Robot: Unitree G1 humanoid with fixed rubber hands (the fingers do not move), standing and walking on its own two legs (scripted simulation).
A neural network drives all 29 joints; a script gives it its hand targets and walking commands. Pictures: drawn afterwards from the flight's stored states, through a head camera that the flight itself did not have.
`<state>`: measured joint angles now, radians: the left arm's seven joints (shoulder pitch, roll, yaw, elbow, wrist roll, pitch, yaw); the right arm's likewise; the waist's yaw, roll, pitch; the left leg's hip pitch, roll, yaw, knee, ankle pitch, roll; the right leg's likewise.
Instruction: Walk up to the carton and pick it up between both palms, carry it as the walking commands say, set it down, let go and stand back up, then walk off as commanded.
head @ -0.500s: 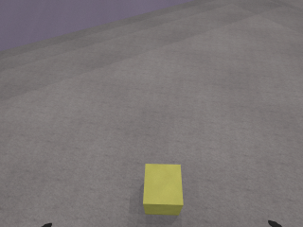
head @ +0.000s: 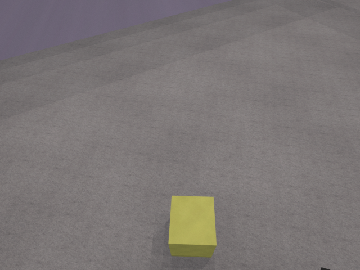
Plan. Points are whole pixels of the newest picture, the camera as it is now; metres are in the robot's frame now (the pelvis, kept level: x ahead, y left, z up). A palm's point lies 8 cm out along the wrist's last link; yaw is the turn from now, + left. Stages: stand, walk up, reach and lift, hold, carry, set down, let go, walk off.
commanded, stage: walk up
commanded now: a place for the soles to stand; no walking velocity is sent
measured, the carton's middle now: (191, 227) +0.41 -0.01 -0.64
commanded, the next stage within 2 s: reach and lift in 0.32 s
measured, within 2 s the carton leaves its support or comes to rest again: neither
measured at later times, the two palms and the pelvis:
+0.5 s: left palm out of the picture +0.13 +0.30 -0.11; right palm out of the picture +0.14 -0.29 -0.09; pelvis -0.01 +0.00 -0.01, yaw -4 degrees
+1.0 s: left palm (99, 235) +0.24 +0.25 -0.14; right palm (292, 239) +0.24 -0.26 -0.16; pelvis +0.01 -0.02 -0.05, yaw -6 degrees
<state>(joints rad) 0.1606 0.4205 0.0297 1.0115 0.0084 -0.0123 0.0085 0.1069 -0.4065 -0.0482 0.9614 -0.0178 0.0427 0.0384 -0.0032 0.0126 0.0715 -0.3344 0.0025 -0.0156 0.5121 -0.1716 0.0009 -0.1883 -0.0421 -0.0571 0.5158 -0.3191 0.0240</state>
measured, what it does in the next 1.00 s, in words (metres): stands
